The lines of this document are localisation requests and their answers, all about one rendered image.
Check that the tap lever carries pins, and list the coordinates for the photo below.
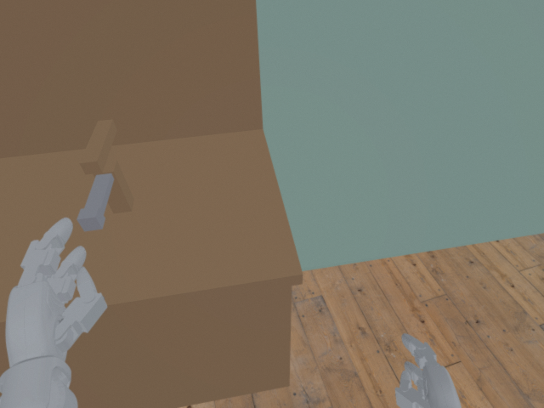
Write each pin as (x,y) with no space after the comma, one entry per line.
(91,217)

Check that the counter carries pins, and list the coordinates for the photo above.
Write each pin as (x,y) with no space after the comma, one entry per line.
(196,259)

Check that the robot right hand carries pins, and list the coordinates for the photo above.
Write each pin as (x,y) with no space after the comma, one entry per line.
(435,388)

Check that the robot left hand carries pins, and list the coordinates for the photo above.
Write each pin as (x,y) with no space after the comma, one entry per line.
(37,305)

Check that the left robot forearm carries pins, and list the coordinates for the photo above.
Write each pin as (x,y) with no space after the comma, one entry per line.
(40,382)

